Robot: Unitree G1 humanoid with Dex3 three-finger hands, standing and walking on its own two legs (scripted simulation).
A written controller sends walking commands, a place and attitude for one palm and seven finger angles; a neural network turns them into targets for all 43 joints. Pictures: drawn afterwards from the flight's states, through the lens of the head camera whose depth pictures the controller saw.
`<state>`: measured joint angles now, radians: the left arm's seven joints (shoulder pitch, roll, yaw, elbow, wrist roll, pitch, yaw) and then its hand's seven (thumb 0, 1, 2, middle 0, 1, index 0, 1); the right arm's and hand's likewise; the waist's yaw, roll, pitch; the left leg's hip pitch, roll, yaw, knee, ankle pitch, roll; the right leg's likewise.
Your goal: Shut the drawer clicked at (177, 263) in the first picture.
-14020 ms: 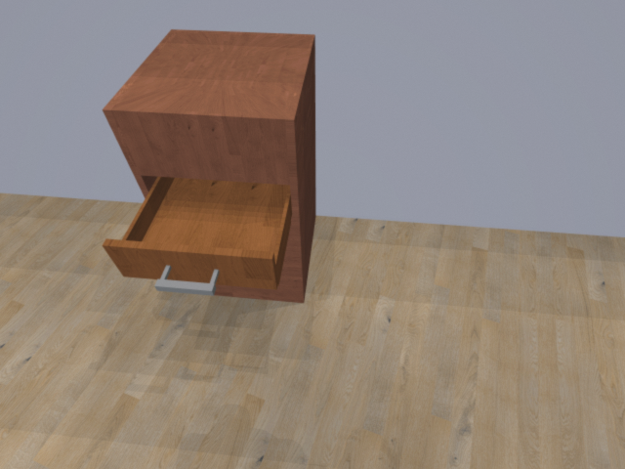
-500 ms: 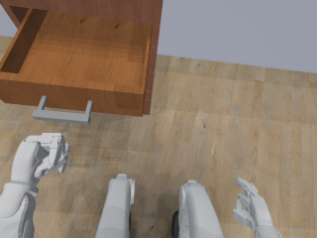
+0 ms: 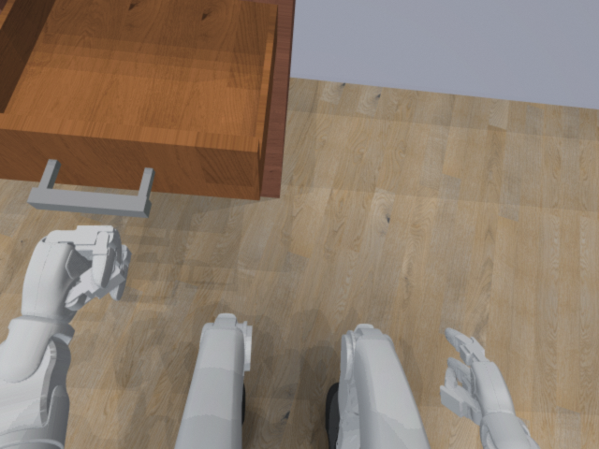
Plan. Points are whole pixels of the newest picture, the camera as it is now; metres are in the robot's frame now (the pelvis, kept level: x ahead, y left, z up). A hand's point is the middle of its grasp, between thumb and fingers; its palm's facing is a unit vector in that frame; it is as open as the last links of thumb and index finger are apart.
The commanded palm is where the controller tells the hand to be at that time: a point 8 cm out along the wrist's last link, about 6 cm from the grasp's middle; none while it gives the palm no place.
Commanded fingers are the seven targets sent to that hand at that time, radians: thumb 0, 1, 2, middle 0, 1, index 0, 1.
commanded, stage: bring the fist close to the handle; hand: left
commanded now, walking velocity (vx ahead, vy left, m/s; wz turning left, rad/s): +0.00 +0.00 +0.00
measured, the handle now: (96, 187) +0.41 +0.29 +0.01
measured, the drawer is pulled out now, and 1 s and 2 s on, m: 0.23 0.21 0.09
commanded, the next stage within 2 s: push the drawer shut in 0.22 s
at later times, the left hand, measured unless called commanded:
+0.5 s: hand (115, 262) +0.32 +0.24 +0.01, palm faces -0.01 -1.00 -0.08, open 3.3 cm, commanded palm +0.32 +0.28 +0.02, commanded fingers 0.00 0.90 0.90 -1.40 -1.60 -1.40 -1.60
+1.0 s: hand (120, 234) +0.36 +0.25 +0.00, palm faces -0.01 -1.00 -0.09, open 2.9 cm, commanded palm +0.38 +0.28 +0.02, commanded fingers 0.00 0.90 0.90 -1.40 -1.60 -1.40 -1.60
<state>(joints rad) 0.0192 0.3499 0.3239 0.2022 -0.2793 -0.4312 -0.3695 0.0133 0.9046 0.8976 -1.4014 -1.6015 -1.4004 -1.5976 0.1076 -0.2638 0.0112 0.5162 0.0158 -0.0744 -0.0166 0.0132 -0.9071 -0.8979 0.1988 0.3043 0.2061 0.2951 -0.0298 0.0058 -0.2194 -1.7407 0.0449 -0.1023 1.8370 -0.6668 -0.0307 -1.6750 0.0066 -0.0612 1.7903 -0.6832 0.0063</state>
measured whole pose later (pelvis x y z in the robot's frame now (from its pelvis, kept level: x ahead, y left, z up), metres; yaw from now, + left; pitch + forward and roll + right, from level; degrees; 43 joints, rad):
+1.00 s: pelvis -0.01 +0.00 +0.00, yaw +1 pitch +32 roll -6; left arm -0.30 0.40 0.31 0.48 -0.20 -0.44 -0.35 -0.04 0.79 0.97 -1.40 -1.60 -1.40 -1.60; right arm 0.14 -0.28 0.04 0.59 0.00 -0.07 -0.05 0.01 -0.91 -0.90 0.20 0.30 0.21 0.30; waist -0.04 -0.01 -0.21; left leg -1.76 0.02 -0.11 1.82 -0.62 -0.03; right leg -1.68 -0.01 -0.07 1.77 -0.65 0.01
